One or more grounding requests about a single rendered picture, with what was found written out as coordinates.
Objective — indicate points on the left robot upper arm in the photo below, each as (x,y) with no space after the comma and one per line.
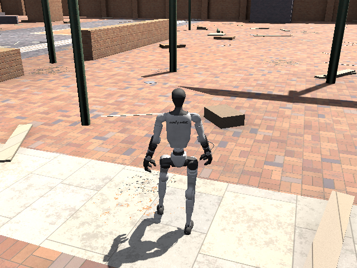
(158,127)

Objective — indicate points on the robot right forearm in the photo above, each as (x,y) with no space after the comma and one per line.
(206,147)

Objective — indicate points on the robot left hand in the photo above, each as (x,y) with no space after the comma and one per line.
(146,164)

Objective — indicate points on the robot left shin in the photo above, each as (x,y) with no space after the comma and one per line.
(161,190)

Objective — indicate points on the right robot upper arm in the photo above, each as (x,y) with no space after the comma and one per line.
(199,127)

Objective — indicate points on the robot left thigh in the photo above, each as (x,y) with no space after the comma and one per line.
(165,162)

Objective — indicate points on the robot left forearm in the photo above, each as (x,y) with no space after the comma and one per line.
(151,150)

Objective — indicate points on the robot right hand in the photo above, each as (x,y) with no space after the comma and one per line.
(204,157)

